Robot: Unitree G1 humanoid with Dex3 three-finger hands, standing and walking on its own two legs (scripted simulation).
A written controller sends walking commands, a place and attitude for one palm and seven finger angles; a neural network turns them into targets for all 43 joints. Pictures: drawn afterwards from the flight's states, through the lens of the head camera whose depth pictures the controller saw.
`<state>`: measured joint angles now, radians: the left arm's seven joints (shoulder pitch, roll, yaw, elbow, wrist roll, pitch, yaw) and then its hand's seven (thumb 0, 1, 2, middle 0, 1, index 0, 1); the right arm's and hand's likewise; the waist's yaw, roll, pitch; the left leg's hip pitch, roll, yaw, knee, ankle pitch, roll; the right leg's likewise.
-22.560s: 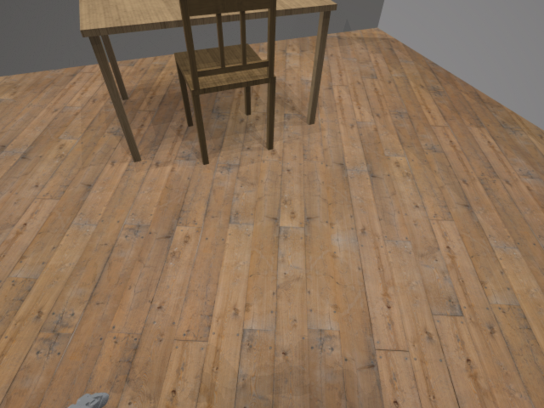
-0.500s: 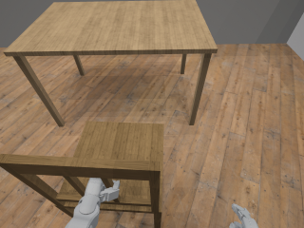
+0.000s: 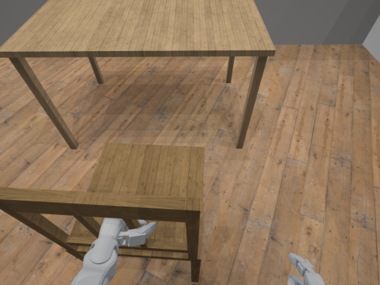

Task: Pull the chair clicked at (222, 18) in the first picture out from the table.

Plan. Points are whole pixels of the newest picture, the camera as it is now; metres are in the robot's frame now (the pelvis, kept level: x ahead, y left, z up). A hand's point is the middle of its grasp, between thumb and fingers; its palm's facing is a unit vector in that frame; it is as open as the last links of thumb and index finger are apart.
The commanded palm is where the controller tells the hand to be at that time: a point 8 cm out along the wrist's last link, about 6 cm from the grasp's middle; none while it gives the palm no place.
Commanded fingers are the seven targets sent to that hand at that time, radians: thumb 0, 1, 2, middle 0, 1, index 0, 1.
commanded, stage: open the thumb and straighten the fingers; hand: left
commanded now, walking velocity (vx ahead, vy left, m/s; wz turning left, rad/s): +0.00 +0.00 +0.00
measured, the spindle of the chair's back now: (95, 228) +0.27 +0.24 -0.10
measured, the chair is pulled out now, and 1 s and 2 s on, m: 0.60 0.60 0.60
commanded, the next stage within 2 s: draw the fingers out of the gap in 0.52 s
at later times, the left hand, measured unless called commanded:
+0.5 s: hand (137, 227) +0.26 +0.13 -0.06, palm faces -0.03 -0.98 -0.18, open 16.9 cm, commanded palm +0.24 +0.18 -0.03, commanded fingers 0.00 -0.55 0.20 0.00 0.00 0.00 0.00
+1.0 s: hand (131, 265) +0.18 +0.13 -0.06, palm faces -0.03 -0.98 -0.17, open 17.5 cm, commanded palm +0.16 +0.18 -0.04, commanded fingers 0.00 -0.55 0.20 0.00 0.00 0.00 0.00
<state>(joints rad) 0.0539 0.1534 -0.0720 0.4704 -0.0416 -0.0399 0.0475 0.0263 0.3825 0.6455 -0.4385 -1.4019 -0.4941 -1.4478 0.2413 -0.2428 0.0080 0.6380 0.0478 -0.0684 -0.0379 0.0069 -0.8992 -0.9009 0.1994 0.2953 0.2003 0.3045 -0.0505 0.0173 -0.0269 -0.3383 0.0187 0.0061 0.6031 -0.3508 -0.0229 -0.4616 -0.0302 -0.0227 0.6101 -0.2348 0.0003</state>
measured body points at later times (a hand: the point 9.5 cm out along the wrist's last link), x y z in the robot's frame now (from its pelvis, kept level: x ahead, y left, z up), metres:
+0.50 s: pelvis +0.02 +0.00 -0.02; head +0.05 -0.02 +0.42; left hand +0.26 +0.18 -0.04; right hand +0.19 -0.24 -0.11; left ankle -0.03 +0.13 -0.73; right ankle +0.04 -0.12 -0.73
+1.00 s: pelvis +0.01 +0.00 -0.04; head +0.04 -0.02 +0.41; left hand +0.18 +0.18 -0.04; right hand +0.19 -0.23 -0.11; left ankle -0.03 +0.13 -0.73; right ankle +0.04 -0.12 -0.73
